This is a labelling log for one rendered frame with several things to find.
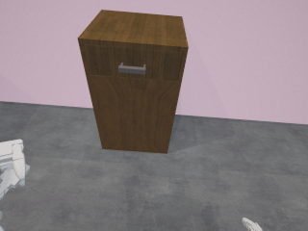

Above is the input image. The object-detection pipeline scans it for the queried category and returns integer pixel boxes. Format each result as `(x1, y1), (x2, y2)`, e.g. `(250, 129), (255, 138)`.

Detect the handle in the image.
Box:
(118, 63), (146, 75)

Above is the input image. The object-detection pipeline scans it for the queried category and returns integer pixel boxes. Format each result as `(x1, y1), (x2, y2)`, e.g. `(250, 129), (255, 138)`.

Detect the cabinet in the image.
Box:
(78, 10), (189, 154)

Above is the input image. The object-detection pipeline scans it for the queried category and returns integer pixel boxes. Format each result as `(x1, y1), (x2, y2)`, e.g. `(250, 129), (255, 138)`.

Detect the right robot hand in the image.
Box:
(242, 218), (263, 231)

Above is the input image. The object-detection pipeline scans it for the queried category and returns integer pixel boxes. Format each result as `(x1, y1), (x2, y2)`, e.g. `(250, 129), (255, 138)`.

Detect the drawer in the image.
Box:
(85, 44), (182, 82)

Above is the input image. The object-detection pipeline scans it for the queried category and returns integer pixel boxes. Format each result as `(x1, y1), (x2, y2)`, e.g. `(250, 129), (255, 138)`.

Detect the left robot hand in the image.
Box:
(0, 139), (30, 200)

